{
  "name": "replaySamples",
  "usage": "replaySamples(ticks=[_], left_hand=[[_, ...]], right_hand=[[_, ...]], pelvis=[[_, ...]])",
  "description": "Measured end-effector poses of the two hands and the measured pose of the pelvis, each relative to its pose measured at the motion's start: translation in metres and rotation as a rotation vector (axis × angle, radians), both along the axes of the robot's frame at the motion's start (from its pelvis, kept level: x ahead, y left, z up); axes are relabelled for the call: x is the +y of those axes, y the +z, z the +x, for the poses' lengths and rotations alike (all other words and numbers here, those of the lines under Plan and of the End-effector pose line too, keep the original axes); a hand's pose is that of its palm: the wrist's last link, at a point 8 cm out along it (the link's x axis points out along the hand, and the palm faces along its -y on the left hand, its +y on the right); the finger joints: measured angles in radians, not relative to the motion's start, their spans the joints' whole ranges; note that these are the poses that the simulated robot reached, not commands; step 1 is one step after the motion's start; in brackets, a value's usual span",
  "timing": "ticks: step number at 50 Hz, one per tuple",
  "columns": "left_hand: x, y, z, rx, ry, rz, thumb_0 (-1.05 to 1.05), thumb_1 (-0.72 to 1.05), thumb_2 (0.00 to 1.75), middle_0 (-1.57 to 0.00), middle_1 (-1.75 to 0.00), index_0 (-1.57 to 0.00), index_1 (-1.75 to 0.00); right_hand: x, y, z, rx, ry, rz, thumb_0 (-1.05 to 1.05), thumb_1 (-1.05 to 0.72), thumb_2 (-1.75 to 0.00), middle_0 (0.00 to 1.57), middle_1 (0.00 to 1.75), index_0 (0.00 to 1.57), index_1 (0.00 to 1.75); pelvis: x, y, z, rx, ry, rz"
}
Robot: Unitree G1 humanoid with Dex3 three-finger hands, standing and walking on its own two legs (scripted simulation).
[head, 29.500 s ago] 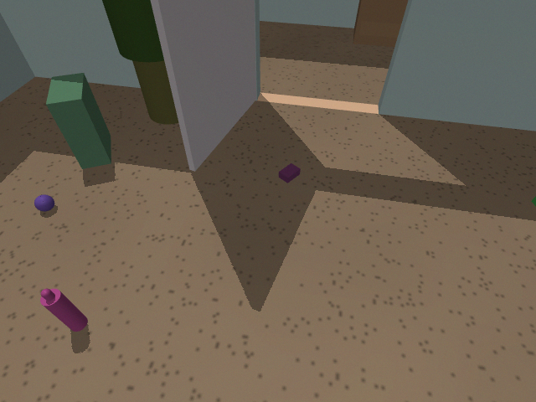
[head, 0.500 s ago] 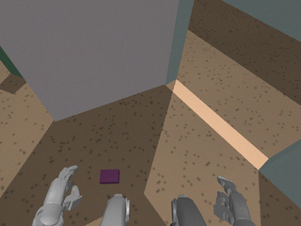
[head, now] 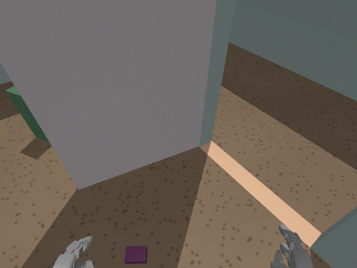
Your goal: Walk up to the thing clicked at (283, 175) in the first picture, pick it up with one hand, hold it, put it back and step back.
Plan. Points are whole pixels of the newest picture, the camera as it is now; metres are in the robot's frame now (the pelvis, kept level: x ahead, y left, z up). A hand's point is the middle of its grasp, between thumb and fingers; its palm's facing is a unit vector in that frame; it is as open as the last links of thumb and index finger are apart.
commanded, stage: home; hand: left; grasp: from above
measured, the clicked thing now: (136, 254) +0.38 +0.20 -0.69
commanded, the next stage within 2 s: stand in 1.86 s
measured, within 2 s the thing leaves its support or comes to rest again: neither
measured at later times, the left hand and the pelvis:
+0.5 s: hand out of the picture +0.17 +0.18 -0.04, palm faces +0.05 -0.98 -0.21, open 7.4 cm; pelvis +0.00 +0.00 +0.00, yaw +0 degrees
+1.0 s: hand out of the picture +0.16 +0.18 -0.04, palm faces +0.05 -0.98 -0.20, open 7.4 cm; pelvis +0.00 +0.00 +0.00, yaw +0 degrees
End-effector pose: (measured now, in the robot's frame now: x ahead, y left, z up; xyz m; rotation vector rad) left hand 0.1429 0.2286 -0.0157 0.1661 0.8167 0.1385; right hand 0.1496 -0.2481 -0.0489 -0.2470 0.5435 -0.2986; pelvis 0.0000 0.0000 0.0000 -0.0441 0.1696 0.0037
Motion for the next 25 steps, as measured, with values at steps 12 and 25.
replaySamples(ticks=[12, 25], left_hand=[[0.0, -0.004, 0.0, 0.01, 0.002, -0.002, 0.01, 0.9, 0.9, -0.2, -0.31, -0.2, -0.3], [-0.001, -0.003, 0.007, 0.008, -0.008, 0.005, 0.01, 0.9, 0.9, -0.2, -0.31, -0.2, -0.3]], right_hand=[[0.01, 0.0, 0.014, -0.005, 0.057, 0.005, 0.02, -0.9, -0.9, 0.21, 0.3, 0.2, 0.29], [0.007, -0.014, -0.002, 0.06, 0.021, 0.017, 0.02, -0.9, -0.9, 0.21, 0.3, 0.2, 0.29]], pelvis=[[-0.001, 0.0, 0.001, -0.006, 0.005, 0.002], [-0.001, 0.0, 0.004, 0.0, -0.003, 0.003]])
